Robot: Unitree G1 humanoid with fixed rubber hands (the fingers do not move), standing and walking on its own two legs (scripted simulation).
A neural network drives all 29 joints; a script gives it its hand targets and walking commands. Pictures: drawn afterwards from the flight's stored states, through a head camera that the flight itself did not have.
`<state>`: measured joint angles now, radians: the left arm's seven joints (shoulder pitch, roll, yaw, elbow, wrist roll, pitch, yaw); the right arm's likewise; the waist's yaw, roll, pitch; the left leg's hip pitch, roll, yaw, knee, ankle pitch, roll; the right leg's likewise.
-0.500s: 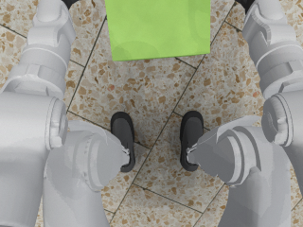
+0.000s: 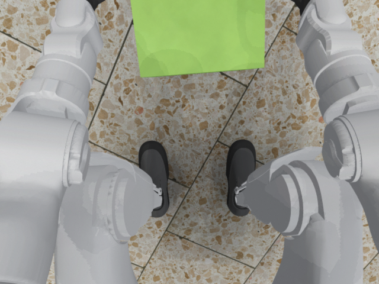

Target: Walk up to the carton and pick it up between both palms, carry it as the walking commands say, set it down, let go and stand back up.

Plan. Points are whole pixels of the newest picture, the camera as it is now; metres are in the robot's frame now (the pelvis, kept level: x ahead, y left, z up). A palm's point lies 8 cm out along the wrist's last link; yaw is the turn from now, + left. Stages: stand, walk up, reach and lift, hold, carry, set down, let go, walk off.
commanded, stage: reach and lift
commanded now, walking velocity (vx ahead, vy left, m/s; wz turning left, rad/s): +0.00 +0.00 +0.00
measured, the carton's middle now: (197, 26) +0.51 +0.00 -0.28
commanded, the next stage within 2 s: none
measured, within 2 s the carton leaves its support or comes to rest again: leaves its support in 1.08 s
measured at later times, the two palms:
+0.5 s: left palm out of the picture +0.54 +0.16 -0.19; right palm out of the picture +0.54 -0.15 -0.19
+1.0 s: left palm out of the picture +0.55 +0.16 -0.19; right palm out of the picture +0.55 -0.15 -0.19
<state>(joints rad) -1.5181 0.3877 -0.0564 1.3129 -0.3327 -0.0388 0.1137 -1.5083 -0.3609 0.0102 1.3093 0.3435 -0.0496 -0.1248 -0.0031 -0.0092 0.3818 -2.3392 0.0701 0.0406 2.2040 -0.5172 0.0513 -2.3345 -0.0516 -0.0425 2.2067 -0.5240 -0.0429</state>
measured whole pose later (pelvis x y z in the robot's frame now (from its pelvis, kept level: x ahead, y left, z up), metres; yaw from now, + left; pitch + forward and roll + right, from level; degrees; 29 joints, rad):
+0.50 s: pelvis +0.00 +0.00 +0.00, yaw +0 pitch +37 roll +0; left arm -1.57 0.33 -0.07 1.33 -0.30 -0.07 0.15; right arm -1.55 -0.31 0.02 1.32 0.32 -0.08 -0.16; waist 0.00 -0.01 0.41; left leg -2.33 0.04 0.03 2.20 -0.52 0.03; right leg -2.32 -0.02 -0.03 2.20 -0.53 -0.02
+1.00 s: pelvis +0.01 +0.00 -0.01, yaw +0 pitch +35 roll -1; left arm -1.53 0.34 0.06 1.26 -0.17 0.07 0.06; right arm -1.53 -0.30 -0.10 1.27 0.18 0.07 -0.08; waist -0.01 0.00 0.40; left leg -2.33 0.02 0.01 2.27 -0.55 0.02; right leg -2.31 -0.01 -0.03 2.27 -0.57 -0.03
